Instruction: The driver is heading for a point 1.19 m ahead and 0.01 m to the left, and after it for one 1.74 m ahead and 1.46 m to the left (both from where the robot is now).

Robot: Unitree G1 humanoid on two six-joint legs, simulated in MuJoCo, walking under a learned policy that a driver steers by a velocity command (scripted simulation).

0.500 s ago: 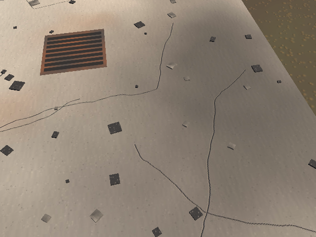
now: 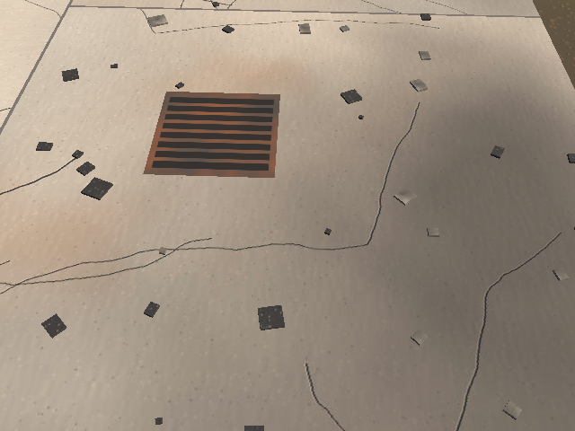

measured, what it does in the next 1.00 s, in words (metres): walks ahead: right foot, then left foot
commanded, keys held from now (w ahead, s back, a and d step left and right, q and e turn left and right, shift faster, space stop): w+q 0.22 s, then w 0.34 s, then w+e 0.44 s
